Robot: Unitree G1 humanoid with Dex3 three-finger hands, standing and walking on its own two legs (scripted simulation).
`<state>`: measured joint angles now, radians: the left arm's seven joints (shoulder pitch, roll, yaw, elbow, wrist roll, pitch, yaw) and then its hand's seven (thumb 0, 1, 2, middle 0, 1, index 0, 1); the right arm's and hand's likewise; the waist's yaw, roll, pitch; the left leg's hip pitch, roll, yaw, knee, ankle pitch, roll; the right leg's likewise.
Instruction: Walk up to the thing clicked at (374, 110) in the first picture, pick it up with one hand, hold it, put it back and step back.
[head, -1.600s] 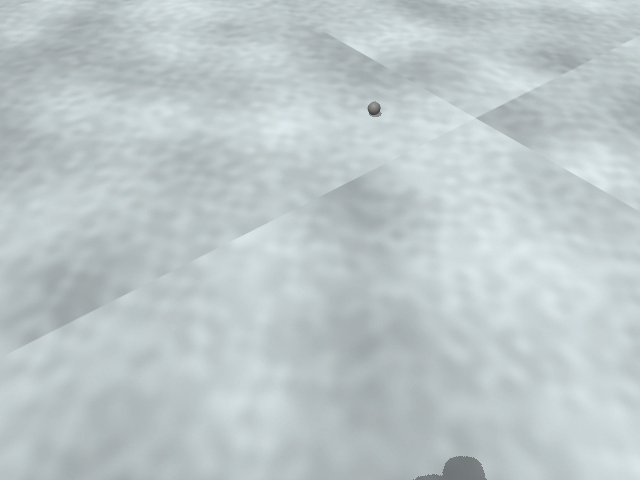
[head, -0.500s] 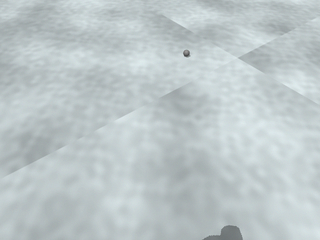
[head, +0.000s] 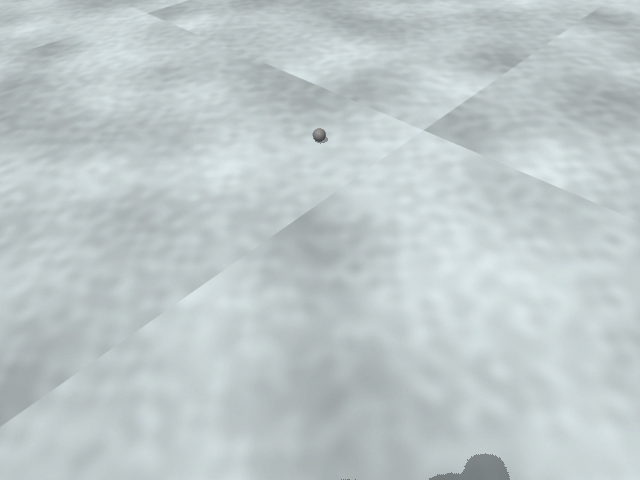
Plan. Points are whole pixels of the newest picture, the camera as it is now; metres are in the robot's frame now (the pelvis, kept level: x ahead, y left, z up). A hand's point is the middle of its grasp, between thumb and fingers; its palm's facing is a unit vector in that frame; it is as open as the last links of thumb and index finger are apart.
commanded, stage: walk up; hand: left
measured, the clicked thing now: (319, 134) +1.95 +0.12 -0.73
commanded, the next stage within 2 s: none
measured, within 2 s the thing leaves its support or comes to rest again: neither
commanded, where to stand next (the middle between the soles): +1.59 -0.08 m, yaw -6 degrees
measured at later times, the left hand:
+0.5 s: hand (180, 326) +0.40 +0.28 -0.14, palm faces -0.17 -0.92 -0.34, open 7.3 cm
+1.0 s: hand (237, 219) +0.65 +0.22 -0.11, palm faces -0.11 -0.91 -0.39, open 7.3 cm
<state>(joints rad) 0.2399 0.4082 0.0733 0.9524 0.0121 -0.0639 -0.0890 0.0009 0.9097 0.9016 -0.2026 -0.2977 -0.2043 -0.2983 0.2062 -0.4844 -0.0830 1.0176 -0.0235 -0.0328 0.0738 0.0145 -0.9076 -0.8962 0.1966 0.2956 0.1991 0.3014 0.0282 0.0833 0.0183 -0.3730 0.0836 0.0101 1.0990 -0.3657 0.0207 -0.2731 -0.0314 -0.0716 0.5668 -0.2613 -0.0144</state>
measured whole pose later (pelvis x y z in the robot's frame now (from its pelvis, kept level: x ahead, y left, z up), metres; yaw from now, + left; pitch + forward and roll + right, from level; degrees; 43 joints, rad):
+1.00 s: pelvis +0.57 -0.06 +0.01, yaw -5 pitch -1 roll -1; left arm 0.29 0.40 0.04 0.90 0.00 -0.10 -0.07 0.00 0.90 0.90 -0.21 -0.30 -0.21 -0.30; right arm 0.22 -0.44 -0.06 0.91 -0.02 -0.05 0.10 0.01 -0.91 -0.90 0.20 0.30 0.20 0.30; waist 0.03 0.06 0.06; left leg -0.56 0.11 0.00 0.79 -0.19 -0.01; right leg -0.12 -0.02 -0.11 0.40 -0.27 -0.03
